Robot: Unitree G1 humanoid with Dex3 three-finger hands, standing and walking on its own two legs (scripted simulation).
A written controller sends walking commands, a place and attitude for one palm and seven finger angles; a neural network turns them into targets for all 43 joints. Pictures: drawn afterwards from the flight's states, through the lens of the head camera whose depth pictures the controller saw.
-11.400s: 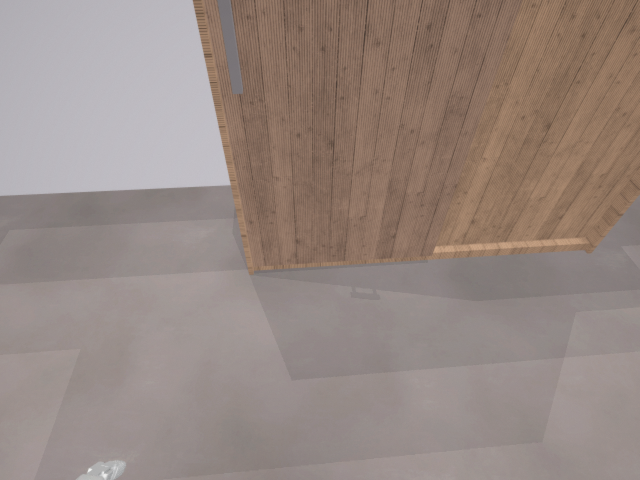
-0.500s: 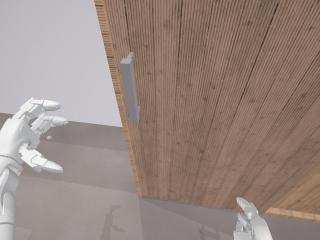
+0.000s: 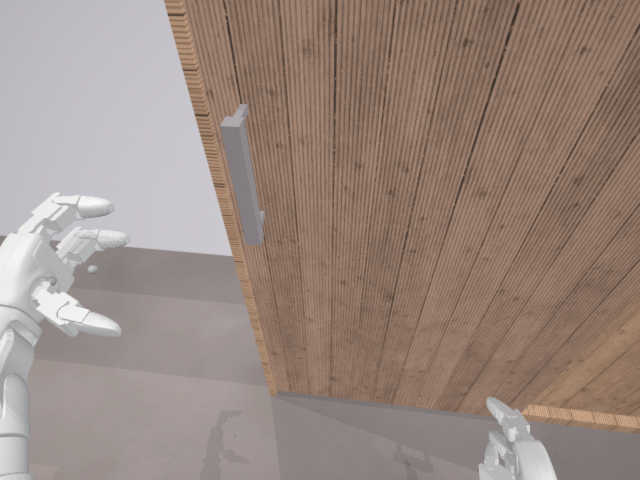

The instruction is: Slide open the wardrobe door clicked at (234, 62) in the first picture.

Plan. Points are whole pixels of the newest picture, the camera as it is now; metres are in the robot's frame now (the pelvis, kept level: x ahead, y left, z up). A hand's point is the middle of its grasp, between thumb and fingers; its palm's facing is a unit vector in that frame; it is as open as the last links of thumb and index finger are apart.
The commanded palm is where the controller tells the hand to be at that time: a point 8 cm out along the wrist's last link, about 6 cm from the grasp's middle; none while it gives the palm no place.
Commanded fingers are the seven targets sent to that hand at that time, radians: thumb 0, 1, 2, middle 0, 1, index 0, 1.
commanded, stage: raise the hand with hooked fingers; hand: left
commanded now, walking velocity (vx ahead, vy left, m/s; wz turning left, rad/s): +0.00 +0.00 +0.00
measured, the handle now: (249, 179) +0.48 +0.16 +0.13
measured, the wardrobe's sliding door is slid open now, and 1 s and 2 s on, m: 0.00 0.00 0.00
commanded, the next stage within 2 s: move the hooked fingers beside the handle in 0.06 s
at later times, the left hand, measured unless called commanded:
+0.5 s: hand (122, 251) +0.30 +0.26 +0.16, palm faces +0.04 -1.00 -0.06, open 14.0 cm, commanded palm +0.27 +0.30 +0.15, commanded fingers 0.00 -0.50 0.30 -0.30 -1.20 -0.30 -1.20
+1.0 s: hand (158, 225) +0.35 +0.24 +0.15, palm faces +0.03 -1.00 -0.04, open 14.0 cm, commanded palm +0.32 +0.29 +0.15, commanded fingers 0.00 -0.50 0.30 -0.30 -1.20 -0.30 -1.20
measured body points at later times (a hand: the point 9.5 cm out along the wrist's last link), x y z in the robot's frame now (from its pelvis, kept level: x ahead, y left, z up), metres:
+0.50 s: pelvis +0.00 +0.00 +0.00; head +0.00 -0.01 +0.45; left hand +0.30 +0.31 +0.16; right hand +0.18 -0.22 -0.08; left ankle -0.04 +0.11 -0.74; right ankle +0.04 -0.10 -0.74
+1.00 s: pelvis +0.00 +0.00 +0.00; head +0.01 -0.02 +0.45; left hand +0.35 +0.29 +0.16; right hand +0.16 -0.24 -0.09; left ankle -0.04 +0.11 -0.74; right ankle +0.04 -0.10 -0.74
